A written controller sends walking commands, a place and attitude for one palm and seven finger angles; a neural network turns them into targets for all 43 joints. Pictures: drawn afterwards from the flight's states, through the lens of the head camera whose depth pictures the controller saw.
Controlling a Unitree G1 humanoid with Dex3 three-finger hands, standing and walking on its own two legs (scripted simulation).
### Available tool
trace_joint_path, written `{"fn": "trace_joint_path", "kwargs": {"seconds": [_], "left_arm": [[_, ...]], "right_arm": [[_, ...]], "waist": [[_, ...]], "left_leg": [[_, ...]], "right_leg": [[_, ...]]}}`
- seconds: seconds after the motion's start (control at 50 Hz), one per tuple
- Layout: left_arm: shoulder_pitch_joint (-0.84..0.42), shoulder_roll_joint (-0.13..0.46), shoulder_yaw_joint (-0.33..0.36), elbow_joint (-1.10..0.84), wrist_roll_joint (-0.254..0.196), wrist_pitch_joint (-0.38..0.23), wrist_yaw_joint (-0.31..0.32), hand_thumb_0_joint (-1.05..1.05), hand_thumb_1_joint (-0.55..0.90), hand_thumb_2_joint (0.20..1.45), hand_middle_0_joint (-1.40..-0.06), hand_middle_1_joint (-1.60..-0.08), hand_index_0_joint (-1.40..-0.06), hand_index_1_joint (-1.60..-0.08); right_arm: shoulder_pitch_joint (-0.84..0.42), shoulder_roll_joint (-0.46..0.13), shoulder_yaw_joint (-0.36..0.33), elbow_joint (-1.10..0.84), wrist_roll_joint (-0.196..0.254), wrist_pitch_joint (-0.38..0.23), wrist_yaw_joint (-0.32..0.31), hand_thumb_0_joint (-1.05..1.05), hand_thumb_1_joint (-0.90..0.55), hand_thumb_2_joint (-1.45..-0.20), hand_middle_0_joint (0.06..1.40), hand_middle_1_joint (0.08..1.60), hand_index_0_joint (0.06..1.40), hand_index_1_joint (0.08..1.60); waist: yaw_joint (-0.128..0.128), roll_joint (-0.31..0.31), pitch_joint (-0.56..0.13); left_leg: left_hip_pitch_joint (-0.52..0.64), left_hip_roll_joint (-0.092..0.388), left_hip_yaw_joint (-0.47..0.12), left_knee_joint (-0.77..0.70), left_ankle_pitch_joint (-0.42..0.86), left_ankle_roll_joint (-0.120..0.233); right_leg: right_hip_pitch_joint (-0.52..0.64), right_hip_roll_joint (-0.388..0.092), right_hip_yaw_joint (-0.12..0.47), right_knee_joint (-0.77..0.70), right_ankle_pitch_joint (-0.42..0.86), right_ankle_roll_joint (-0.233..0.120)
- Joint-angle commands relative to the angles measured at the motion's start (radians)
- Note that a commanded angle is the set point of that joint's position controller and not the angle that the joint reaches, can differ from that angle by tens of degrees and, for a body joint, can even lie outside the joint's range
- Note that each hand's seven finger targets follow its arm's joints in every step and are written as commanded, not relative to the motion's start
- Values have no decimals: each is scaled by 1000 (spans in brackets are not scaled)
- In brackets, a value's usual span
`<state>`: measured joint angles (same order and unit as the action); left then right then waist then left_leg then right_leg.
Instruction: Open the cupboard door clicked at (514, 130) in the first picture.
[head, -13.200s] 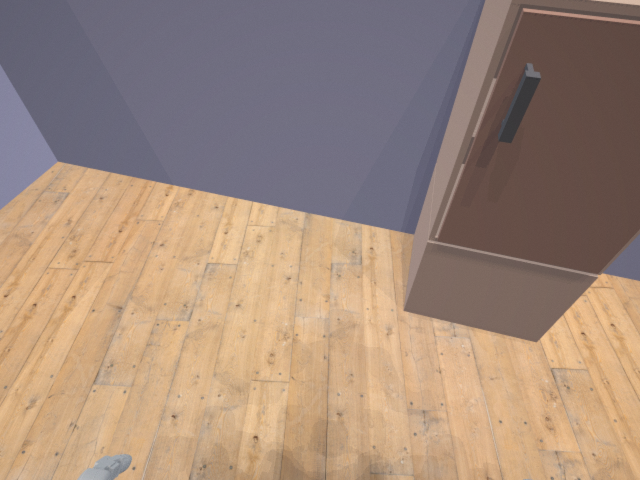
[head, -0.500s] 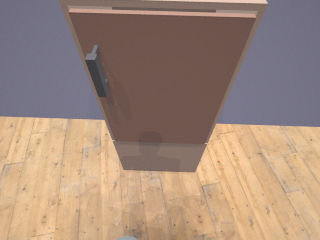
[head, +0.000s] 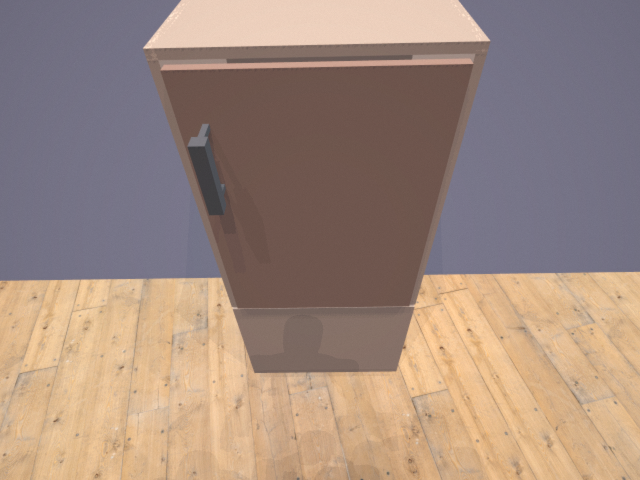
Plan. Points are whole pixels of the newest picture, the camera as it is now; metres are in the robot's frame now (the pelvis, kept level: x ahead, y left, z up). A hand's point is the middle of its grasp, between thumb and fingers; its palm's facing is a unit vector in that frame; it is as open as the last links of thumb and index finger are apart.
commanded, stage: come to a stop and stand still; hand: left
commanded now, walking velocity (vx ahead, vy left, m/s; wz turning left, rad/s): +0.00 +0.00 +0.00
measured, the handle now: (211, 170) +0.53 +0.21 +0.11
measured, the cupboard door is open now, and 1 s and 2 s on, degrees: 0 0 0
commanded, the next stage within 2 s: look again from close up in 0.96 s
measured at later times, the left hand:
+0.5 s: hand out of the picture +0.01 +0.14 -0.16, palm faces +0.02 -0.98 -0.20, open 7.3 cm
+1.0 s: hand out of the picture +0.01 +0.12 -0.16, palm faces +0.06 -0.98 -0.20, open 7.4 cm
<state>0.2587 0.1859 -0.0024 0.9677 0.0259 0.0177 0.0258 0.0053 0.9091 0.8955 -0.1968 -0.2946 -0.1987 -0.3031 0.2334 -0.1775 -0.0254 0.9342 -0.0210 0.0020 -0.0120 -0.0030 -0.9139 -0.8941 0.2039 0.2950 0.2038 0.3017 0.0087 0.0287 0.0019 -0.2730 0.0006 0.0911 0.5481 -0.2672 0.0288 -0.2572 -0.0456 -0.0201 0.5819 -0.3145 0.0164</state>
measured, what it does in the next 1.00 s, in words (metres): shifts its weight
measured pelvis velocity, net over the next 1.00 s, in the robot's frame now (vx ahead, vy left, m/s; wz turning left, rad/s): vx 0.01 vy -0.06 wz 0.03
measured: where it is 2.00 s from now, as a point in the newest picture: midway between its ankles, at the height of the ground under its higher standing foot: outside the picture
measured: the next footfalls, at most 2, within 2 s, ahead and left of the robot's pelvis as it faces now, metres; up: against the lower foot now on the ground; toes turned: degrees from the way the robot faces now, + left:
none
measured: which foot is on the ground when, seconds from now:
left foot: down 0.00-1.00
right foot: down 0.00-1.00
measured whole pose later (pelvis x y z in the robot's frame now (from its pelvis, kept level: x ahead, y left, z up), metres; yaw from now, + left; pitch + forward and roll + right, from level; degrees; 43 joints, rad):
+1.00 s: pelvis +0.01 -0.06 +0.01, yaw +2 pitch -2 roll +1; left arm 0.29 0.15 -0.01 1.11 0.01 -0.02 0.02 0.00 0.91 0.90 -0.20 -0.29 -0.20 -0.30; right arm 0.26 -0.16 0.00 1.12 -0.02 -0.01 -0.03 0.00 -0.91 -0.89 0.20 0.29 0.20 0.30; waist 0.01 0.00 0.02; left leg -0.18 0.06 0.03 0.41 -0.20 -0.05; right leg -0.15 0.02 -0.08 0.46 -0.28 -0.06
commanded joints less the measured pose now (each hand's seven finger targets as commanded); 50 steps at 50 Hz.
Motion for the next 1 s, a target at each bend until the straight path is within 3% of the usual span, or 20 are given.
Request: {"fn": "trace_joint_path", "kwargs": {"seconds": [0.0, 0.22, 0.48, 0.74, 0.82, 0.98], "left_arm": [[28, 121, 23, -44, -3, -22, 6, 0, 900, 900, -200, -300, -200, -300], [46, 121, 14, 25, -13, -38, 4, 0, 900, 900, -200, -300, -200, -300], [66, 97, 8, 90, -15, -44, 7, 0, 900, 900, -200, -300, -200, -300], [78, 93, 14, 105, -14, -53, 8, 0, 900, 900, -200, -300, -200, -300], [80, 94, 16, 108, -14, -53, 8, 0, 900, 900, -200, -300, -200, -300], [86, 89, 17, 113, -12, -51, 6, 0, 900, 900, -200, -300, -200, -300]], "right_arm": [[32, -114, -17, -37, 0, -22, -6, 0, -900, -900, 200, 300, 200, 300], [79, -103, 4, 62, 7, -30, -8, 0, -900, -900, 200, 300, 200, 300], [102, -69, 16, 143, 9, -27, -14, 0, -900, -900, 200, 300, 200, 300], [91, -69, 15, 159, 9, -31, -21, 0, -900, -900, 200, 300, 200, 300], [84, -69, 16, 160, 8, -31, -23, 0, -900, -900, 200, 300, 200, 300], [82, -63, 16, 163, 8, -28, -24, 0, -900, -900, 200, 300, 200, 300]], "waist": [[-11, -41, 42], [-10, -41, 25], [-7, -42, 69], [-5, -49, 42], [-3, -27, 44], [-1, -39, 71]], "left_leg": [[-10, 90, -155, -202, -85, 14], [58, 89, -116, -182, 80, -5], [71, 95, -99, -186, 114, -20], [92, 100, -93, -176, 181, -26], [95, 102, -96, -177, 191, -27], [98, 102, -93, -186, 164, -30]], "right_leg": [[-48, -42, 79, -152, -27, -52], [-12, -64, 93, -206, 44, -56], [-1, -62, 87, -247, 72, -62], [46, -67, 76, -237, 218, -64], [52, -65, 75, -236, 234, -65], [38, -63, 73, -261, 183, -63]]}}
